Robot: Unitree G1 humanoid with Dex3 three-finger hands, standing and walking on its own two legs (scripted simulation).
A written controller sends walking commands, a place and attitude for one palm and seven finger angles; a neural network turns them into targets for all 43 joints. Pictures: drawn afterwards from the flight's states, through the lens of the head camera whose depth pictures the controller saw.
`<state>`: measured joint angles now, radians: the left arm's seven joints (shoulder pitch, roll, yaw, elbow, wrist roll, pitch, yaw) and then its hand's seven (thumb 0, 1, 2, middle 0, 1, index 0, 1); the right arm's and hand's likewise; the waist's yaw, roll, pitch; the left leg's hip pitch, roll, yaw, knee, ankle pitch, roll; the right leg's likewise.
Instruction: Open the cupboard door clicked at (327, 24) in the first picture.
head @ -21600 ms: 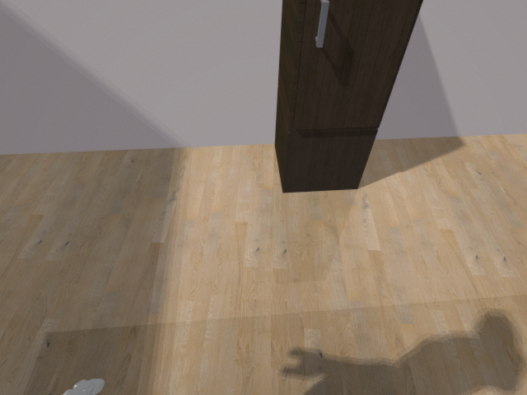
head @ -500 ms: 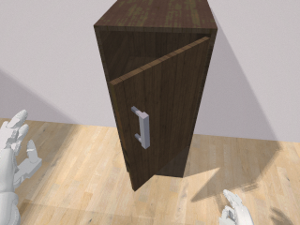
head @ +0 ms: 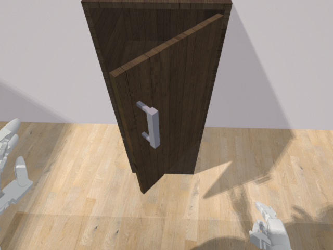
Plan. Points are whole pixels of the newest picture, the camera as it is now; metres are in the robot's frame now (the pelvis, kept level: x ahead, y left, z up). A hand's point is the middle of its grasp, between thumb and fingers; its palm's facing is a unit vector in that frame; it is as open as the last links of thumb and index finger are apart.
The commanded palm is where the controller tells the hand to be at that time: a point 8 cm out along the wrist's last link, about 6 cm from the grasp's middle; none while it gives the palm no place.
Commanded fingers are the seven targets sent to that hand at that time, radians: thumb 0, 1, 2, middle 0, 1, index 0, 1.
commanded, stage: step back with the hand held close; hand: left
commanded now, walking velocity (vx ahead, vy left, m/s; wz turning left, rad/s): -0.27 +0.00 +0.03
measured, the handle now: (148, 125) +0.38 +0.07 +0.09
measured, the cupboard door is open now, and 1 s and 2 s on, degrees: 49 49 49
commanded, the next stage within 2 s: stop stepping back and stand still in 0.96 s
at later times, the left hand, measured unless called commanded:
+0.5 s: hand out of the picture +0.12 +0.28 +0.15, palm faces +0.46 -0.76 -0.47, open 7.4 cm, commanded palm +0.05 +0.32 +0.17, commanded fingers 0.00 0.90 0.90 -0.20 -0.30 -0.20 -0.30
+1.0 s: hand out of the picture +0.02 +0.30 +0.17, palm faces +0.52 -0.75 -0.41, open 7.4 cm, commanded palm -0.04 +0.32 +0.17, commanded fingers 0.00 0.90 0.90 -0.20 -0.30 -0.20 -0.30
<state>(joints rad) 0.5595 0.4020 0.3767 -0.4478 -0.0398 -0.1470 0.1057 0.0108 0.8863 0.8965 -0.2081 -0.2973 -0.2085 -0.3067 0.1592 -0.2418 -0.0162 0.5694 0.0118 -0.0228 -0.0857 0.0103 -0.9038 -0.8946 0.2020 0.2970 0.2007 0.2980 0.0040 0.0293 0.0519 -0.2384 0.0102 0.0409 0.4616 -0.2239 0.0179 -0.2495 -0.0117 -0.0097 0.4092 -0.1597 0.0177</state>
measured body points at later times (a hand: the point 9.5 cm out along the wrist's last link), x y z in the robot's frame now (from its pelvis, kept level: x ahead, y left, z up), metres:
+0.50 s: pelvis -0.08 +0.01 -0.02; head -0.05 +0.03 +0.43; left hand +0.09 +0.32 +0.18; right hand +0.09 -0.22 -0.10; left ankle +0.01 +0.11 -0.74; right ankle +0.03 -0.13 -0.74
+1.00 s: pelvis -0.16 +0.01 -0.01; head -0.14 +0.06 +0.44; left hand -0.01 +0.34 +0.19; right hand +0.03 -0.19 -0.08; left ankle -0.05 +0.11 -0.74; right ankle -0.21 -0.14 -0.65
